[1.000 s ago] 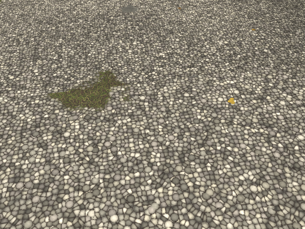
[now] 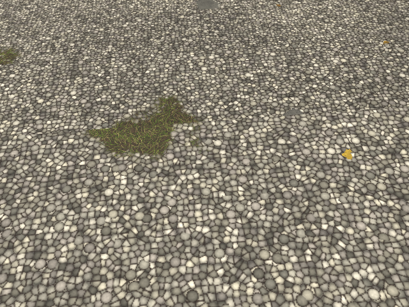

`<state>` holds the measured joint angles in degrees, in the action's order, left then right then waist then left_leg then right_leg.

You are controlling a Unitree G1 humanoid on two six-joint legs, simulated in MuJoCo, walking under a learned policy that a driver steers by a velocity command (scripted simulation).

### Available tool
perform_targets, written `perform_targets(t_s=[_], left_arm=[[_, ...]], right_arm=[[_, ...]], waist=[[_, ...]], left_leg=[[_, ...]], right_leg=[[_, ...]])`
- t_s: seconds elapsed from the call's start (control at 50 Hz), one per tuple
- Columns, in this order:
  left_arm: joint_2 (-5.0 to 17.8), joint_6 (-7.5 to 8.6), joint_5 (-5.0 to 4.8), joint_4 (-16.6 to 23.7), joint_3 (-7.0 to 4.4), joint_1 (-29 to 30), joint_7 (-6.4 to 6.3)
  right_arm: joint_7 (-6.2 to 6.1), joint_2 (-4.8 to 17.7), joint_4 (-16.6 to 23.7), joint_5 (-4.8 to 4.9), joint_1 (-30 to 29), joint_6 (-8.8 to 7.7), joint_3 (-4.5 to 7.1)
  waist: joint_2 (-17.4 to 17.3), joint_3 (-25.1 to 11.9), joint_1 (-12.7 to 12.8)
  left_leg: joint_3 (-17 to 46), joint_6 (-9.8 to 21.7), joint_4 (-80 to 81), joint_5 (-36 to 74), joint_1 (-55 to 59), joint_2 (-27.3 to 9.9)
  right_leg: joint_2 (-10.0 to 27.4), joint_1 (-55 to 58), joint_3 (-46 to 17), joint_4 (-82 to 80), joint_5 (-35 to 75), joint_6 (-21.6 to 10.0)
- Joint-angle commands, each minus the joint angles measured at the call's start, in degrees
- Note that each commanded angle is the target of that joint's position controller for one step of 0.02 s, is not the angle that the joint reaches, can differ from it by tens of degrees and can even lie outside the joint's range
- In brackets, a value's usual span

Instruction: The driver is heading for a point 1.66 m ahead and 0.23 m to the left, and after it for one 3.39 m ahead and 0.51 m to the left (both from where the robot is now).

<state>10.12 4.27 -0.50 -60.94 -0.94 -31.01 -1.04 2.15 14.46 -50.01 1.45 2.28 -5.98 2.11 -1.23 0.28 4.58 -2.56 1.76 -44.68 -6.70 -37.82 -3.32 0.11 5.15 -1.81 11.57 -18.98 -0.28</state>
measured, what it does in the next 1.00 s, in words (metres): walks ahead: left foot, then right foot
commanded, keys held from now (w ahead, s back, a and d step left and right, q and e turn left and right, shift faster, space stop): w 0.80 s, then w+q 0.20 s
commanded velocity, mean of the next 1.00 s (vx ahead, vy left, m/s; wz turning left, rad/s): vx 0.49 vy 0.00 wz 0.04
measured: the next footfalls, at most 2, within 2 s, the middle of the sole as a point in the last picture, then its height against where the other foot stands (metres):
left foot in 0.12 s outside the picture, level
right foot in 0.68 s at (265, 283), level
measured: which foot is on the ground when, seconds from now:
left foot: up 0.00-0.10, down 0.12-0.70, up 0.72-1.00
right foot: down 0.00-0.14, up 0.16-0.66, down 0.68-1.00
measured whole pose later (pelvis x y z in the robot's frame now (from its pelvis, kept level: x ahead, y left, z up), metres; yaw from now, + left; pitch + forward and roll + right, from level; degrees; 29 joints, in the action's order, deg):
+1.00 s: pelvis +0.57 -0.02 +0.01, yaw +4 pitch +1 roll -2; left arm 13.6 6.0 0.8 -55.7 -3.0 -18.4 0.4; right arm 0.1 15.8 -51.1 1.2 9.3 -3.6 3.5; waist -2.6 0.2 2.4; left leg 4.7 1.5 -49.4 -0.5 -40.9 -6.5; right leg -3.3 -3.0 7.0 12.4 -10.6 -3.3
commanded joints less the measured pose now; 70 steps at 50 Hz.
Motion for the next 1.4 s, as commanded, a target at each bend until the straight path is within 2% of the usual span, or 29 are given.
perform_targets(t_s=[0.02, 0.06, 0.1, 0.12, 0.14, 0.16, 0.18, 0.22, 0.32, 0.56, 0.62, 0.66, 0.68, 0.7, 0.72, 0.74, 0.78, 0.82, 1.02, 1.12, 1.18, 1.22, 1.24, 1.26, 1.28, 1.3, 1.32, 1.34, 1.4], left_arm=[[12.2, 1.16, -0.98, 2.71, -2.54, 1.89, -0.8], [12.36, 0.88, -0.9, 2.51, -2.89, 2.51, -0.66], [12.0, -0.27, 0.16, 2.76, -2.92, 2.96, -0.5], [10.79, -0.59, 0.93, 3.95, -2.3, 3.19, -0.37], [1.17, 0.35, 0.84, 4.92, 0.15, -4.64, 0.28], [3.36, 2.12, -0.44, 3.97, -0.23, -3.39, 0.78], [8.45, 3.09, -2.22, 6.37, -1.63, 3.56, 1.01], [9.85, 3.17, -1.51, 7.97, -2.31, 10.31, 0.17], [7.44, 0.22, -0.3, 8.85, -2.95, 10.95, -0.44], [6.87, 1.78, -0.62, 17.02, -1.87, 35.74, 2.57], [8.68, 2.25, -0.78, 17.91, -2.2, 35.01, 3.42], [12.12, 2.48, -0.7, 15.23, -3.99, 24.59, 3.28], [15.61, 2.47, -0.34, 12.17, -5.42, 13.35, 2.81], [21.68, 2.04, 0.7, 10.35, -7.01, 4.6, 2.47], [18.23, 1.73, 0.19, 9.77, -5.91, 3.42, 2.55], [14.7, 1.79, -0.15, 10.27, -4.63, 7.84, 2.43], [11.06, 1.82, 0.33, 12.15, -3.42, 17.13, 2.48], [8.66, 2.21, 1.02, 12.03, -2.81, 19.96, 2.85], [11.98, 2.61, 1.01, 8.33, -3.61, 14.95, 0.46], [13.15, 0.56, 0.29, 6.51, -4.15, 11.02, -0.06], [15.46, -0.89, -0.3, 7.74, -4.9, 13.19, -0.83], [15.67, -1.71, -0.29, 8.91, -4.75, 14.86, -1.34], [13.57, -1.04, 1.08, 10.5, -3.88, 13.19, -1.22], [6.43, 1.08, 1.3, 12.65, -1.67, 8.69, 0.16], [11.73, 3.51, -0.75, 13.54, -2.88, 14.61, 1.15], [12.72, 4.49, -2.34, 15.07, -3.15, 18.72, 1.5], [12.07, 4.83, -1.64, 15.31, -3.12, 20.35, 1.09], [12.69, 4.41, -0.19, 15.03, -3.77, 20.75, 0.58], [10.97, 1.92, 0.42, 14.6, -3.95, 17.56, 0.53]], right_arm=[[0.21, 2.77, 5.72, 0.34, -6.68, 0.17, -0.1], [0.0, 5.58, 5.62, 0.26, -4.08, 0.22, 1.01], [-0.44, 8.86, 1.79, 0.48, 9.38, 0.58, 3.17], [-0.81, 11.44, -0.42, 0.43, 18.7, 0.9, 4.17], [-0.63, 17.52, -2.15, -1.07, 24.96, 1.03, 5.24], [-0.18, 12.9, -2.21, -0.88, 23.41, 0.87, 3.75], [-0.09, 9.64, -1.52, -0.57, 17.06, 0.36, 2.75], [0.28, 6.45, 0.24, -1.33, 7.94, -0.33, 1.69], [-0.19, 5.64, -2.23, -1.78, 9.18, -1.0, 1.2], [-2.69, 8.78, -6.56, -0.54, 22.88, 1.33, 1.82], [-2.83, 9.77, -6.77, -0.45, 22.79, 2.29, 2.41], [-2.77, 10.04, -5.97, -0.68, 20.49, 2.89, 2.41], [-2.78, 8.26, -4.91, -1.25, 20.24, 2.93, 1.57], [-2.11, 2.05, -3.78, -1.56, 26.37, 1.83, -0.37], [-1.88, 1.83, -4.58, -0.9, 26.1, 0.23, -0.7], [-1.65, 7.98, -2.87, 0.83, 20.32, -0.89, 0.99], [-2.12, 8.09, -1.24, 0.59, 13.78, -1.26, 1.33], [-2.35, 5.73, -2.06, 0.0, 16.07, 0.43, 1.62], [-1.2, 2.39, 2.72, -0.5, 3.53, 1.91, 1.31], [0.44, 2.05, 7.23, -0.5, -2.78, 2.18, 0.95], [1.3, 4.43, 8.76, -0.42, 0.29, 2.46, 2.18], [0.77, 9.7, 5.61, -0.14, 15.48, 2.74, 5.28], [-0.65, 15.64, 4.39, 0.08, 23.33, 3.41, 7.05], [-0.38, 17.38, 5.94, 0.46, 20.7, 3.06, 6.74], [-0.13, 12.79, 6.01, -0.1, 22.27, 2.9, 5.47], [-0.28, 9.88, 6.02, -0.47, 20.61, 2.57, 4.8], [-0.28, 8.49, 6.9, -0.56, 16.42, 2.25, 4.32], [-0.44, 6.64, 7.93, -0.94, 12.99, 2.07, 3.77], [-1.15, 6.09, 8.73, -1.32, 11.76, 1.83, 3.29]], waist=[[8.64, 7.76, -3.14], [8.63, 5.76, -5.56], [8.52, -3.4, -12.13], [5.44, -9.48, -15.82], [-13.4, -20.16, -11.75], [-14.22, -21.14, -11.86], [-10.15, -9.71, -10.25], [-1.04, -2.11, -6.65], [-2.94, 1.54, -2.55], [-0.62, 5.68, -9.51], [-2.21, 4.4, -7.72], [-3.62, -2.3, -1.65], [-2.48, -10.28, 2.76], [9.71, -20.45, 1.95], [14.54, -24.54, 2.34], [11.44, -16.04, 2.05], [4.36, -5.29, -1.27], [5.83, -2.73, -4.85], [4.0, 3.36, -2.41], [3.12, 5.61, -0.7], [5.74, 1.5, -3.95], [4.74, -6.95, -12.13], [-5.04, -13.11, -13.56], [-14.84, -19.91, -7.56], [-7.62, -20.35, -11.3], [-5.1, -12.82, -11.02], [1.56, -6.88, -8.24], [1.99, -4.83, -6.21], [-0.07, -3.22, -3.41]], left_leg=[[-0.17, 0.14, 9.8, 6.74, 9.41, 1.76], [-0.08, 1.98, 12.16, 5.58, 12.7, 2.88], [-1.96, 4.68, 11.3, 2.41, 28.88, 5.8], [5.21, 7.08, 10.43, -0.47, 44.3, -0.43], [34.69, 16.85, 19.08, -16.27, 61.88, -16.66], [50.56, 17.48, 31.18, -23.76, 59.82, -18.68], [42.37, 14.14, 31.69, -23.61, 50.69, -17.3], [26.41, 11.34, 33.18, -10.54, 32.71, -12.98], [13.81, 12.0, 39.33, -3.3, 21.99, -8.4], [7.23, 9.7, 36.76, 4.9, 38.13, -9.97], [7.78, 8.53, 31.88, 13.11, 43.11, -12.02], [5.13, 6.6, 19.28, 32.32, 42.26, -9.3], [2.84, 4.77, 5.44, 29.55, 33.99, -6.32], [-0.57, 0.15, -18.33, 8.12, 9.35, 2.27], [7.24, -0.12, -28.8, -25.2, -0.52, 6.85], [9.82, 1.21, -33.01, -23.33, -5.9, 2.93], [6.61, 1.64, -27.42, -13.51, -3.91, -2.58], [7.04, 1.23, -22.34, -9.07, 2.85, -5.09], [4.7, -0.09, 3.38, 14.67, 0.25, -2.64], [2.17, 2.11, 8.95, 7.86, -4.82, -1.54], [-2.86, 4.75, 9.07, -1.11, 3.68, 2.7], [-3.49, 8.24, 12.82, 0.67, 25.86, 7.09], [14.15, 12.59, 13.73, 2.51, 42.95, -3.97], [47.67, 24.29, 23.64, -6.52, 59.67, -16.44], [47.47, 21.52, 27.72, -9.28, 59.94, -15.78], [38.54, 18.96, 27.41, -7.37, 54.07, -13.77], [31.52, 17.0, 28.01, -1.66, 44.23, -11.06], [26.87, 15.84, 28.65, 3.18, 37.36, -8.92], [20.44, 15.7, 31.6, 11.65, 28.41, -6.5]], right_leg=[[12.28, -12.28, -5.26, -8.43, 17.17, -8.81], [13.57, -6.49, -3.94, -2.72, 31.8, -7.27], [11.08, -6.22, -0.43, 15.28, 50.15, -4.8], [8.76, -16.74, 0.58, 31.02, 40.63, -3.09], [-2.2, -35.68, 1.37, 56.03, 5.73, 0.45], [-3.06, -41.92, -6.63, 65.67, -11.61, -0.8], [0.42, -47.65, -5.47, 69.06, -8.32, -2.24], [6.2, -42.92, -3.21, 63.55, 1.72, -3.3], [9.3, -39.03, -2.13, 52.74, 8.17, -2.12], [5.26, -45.09, 1.19, 19.53, 24.11, -0.57], [3.78, -41.6, 1.92, 16.75, 17.08, -2.7], [0.08, -25.9, 5.01, 15.2, 15.08, -5.28], [3.41, -8.49, 1.43, 17.74, 16.37, -8.13], [18.91, 17.14, -23.56, 16.82, 9.05, -17.19], [23.62, 21.2, -41.06, 7.25, 3.65, -19.86], [21.23, 14.76, -33.69, 6.08, 2.11, -16.3], [16.81, -2.91, -19.25, 2.56, 10.72, -13.42], [13.58, -11.9, -12.1, -1.31, 13.88, -12.09], [11.63, -13.0, 6.37, -6.5, 21.91, -9.47], [15.77, -0.42, 9.02, -0.9, 29.98, -8.6], [16.44, 2.33, 11.47, 9.34, 53.92, -6.69], [12.83, -4.87, 13.91, 30.85, 58.04, -3.64], [9.03, -19.98, 14.47, 50.26, 33.87, -1.05], [-4.14, -42.85, 5.03, 69.99, -13.21, 1.86], [-0.85, -49.02, -4.85, 71.92, -12.41, -0.17], [1.54, -51.81, -3.83, 69.87, -8.76, -1.56], [4.17, -49.83, -3.38, 63.87, -4.09, -1.78], [5.94, -45.95, -3.17, 58.76, -1.57, -1.44], [7.73, -39.78, -1.98, 51.93, 2.27, 0.67]])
